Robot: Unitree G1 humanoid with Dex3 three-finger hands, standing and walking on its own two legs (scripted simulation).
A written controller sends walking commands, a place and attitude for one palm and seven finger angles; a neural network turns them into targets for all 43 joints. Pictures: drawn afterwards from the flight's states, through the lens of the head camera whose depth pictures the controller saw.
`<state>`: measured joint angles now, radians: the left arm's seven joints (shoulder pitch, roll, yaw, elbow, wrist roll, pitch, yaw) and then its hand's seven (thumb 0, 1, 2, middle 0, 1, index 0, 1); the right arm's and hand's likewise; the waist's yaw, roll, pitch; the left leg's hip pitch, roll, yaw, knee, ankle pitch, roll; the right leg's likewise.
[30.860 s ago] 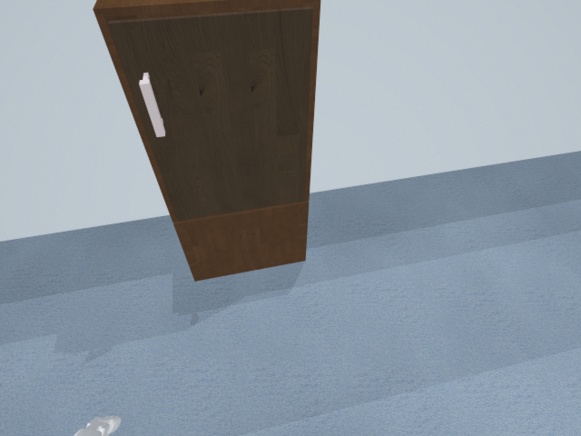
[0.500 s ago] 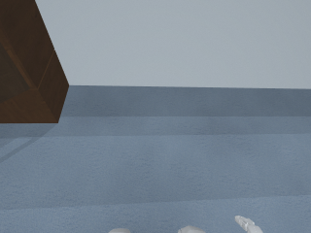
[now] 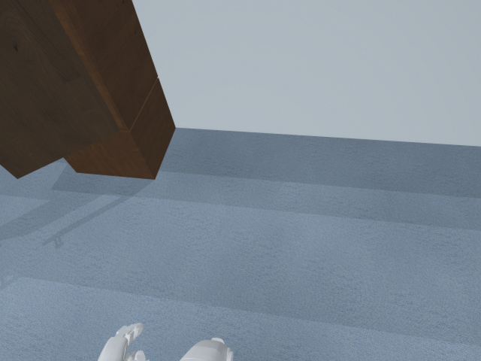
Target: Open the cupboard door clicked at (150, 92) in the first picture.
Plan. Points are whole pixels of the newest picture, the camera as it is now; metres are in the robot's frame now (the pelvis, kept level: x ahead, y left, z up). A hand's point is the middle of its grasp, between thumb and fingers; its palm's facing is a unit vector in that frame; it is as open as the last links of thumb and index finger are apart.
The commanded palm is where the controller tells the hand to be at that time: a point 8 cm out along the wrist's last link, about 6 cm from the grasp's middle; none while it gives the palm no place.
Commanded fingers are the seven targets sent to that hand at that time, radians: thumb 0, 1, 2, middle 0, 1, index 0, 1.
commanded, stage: turn to face it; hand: left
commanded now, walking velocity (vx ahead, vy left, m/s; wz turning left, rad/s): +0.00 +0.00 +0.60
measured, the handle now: out of the picture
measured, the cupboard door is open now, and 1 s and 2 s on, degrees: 44 44 44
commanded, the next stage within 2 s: take the last steps up to it in 1.02 s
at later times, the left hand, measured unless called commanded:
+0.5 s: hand out of the picture -0.07 +0.25 -0.19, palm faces +0.38 -0.89 -0.26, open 7.4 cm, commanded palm none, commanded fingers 0.00 0.90 0.90 -0.20 -0.30 -0.20 -0.30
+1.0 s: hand out of the picture +0.02 +0.21 -0.15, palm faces +0.46 -0.84 -0.27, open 7.4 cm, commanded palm none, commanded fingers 0.00 0.90 0.90 -0.20 -0.30 -0.20 -0.30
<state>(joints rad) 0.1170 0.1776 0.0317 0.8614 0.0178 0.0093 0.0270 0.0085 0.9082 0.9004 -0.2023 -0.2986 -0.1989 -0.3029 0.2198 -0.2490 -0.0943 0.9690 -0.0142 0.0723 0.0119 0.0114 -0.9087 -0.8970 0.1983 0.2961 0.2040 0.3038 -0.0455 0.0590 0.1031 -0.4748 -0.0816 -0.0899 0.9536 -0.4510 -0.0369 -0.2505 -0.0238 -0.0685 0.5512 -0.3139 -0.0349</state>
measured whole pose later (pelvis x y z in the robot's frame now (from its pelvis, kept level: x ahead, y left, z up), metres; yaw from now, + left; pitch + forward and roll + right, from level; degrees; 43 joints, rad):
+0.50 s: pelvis -0.01 +0.03 -0.01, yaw +19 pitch +0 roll +0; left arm 0.27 0.28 0.08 0.96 0.02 0.07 0.02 0.01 0.91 0.90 -0.20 -0.30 -0.20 -0.30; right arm 0.05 -0.24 -0.06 0.90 -0.01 0.03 0.02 0.01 -0.91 -0.90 0.19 0.30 0.20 0.30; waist 0.04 -0.07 0.11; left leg -0.31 -0.02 0.08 0.64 -0.33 0.05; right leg -0.37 -0.15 -0.15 1.00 -0.57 0.07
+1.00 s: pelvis +0.01 -0.01 +0.00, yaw +30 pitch +1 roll +1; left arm 0.13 0.17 0.03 0.91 0.02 0.00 0.02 0.01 0.91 0.90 -0.20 -0.30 -0.20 -0.30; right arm 0.23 -0.22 -0.07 0.99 -0.01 0.06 0.00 0.01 -0.91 -0.90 0.20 0.30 0.20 0.30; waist -0.03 0.05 0.09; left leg -0.39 -0.06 -0.07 0.78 -0.44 -0.02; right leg -0.25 -0.02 -0.07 0.56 -0.34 -0.03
